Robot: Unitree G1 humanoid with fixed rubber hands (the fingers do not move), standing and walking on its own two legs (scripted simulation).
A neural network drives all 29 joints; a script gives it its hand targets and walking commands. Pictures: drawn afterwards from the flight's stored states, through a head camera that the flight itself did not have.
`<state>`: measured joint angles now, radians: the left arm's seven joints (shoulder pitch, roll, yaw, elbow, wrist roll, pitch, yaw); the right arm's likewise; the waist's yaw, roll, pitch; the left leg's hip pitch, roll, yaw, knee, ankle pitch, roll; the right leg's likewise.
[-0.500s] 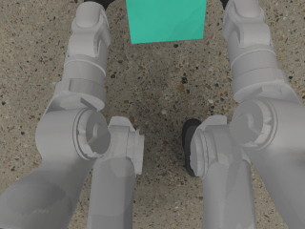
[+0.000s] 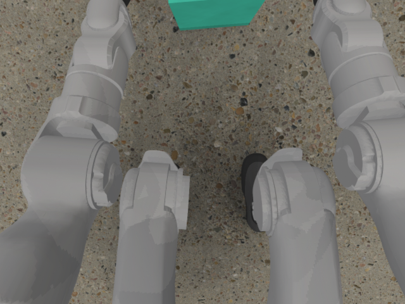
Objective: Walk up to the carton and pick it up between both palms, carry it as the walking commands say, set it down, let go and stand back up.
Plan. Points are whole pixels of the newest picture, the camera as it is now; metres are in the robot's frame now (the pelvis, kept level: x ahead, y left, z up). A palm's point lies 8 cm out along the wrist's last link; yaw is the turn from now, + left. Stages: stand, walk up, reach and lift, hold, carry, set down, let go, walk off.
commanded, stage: set down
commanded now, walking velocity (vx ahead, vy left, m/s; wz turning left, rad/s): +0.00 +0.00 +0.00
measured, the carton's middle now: out of the picture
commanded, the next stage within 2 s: let go in 1.30 s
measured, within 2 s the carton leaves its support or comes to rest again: neither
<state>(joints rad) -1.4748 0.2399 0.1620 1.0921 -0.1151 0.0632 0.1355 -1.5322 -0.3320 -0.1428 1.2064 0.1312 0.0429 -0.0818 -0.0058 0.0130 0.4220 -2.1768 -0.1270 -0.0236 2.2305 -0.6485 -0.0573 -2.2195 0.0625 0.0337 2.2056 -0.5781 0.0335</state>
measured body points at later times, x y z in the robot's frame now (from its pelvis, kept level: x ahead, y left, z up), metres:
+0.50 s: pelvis +0.01 +0.00 +0.10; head +0.35 -0.03 +0.38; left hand +0.57 +0.13 -0.03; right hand +0.57 -0.18 -0.03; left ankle +0.10 +0.12 -0.34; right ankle +0.11 -0.12 -0.34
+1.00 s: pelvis +0.03 -0.01 +0.24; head +0.35 -0.03 +0.55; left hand +0.57 +0.14 +0.13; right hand +0.57 -0.19 +0.12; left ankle +0.10 +0.12 -0.34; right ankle +0.11 -0.12 -0.34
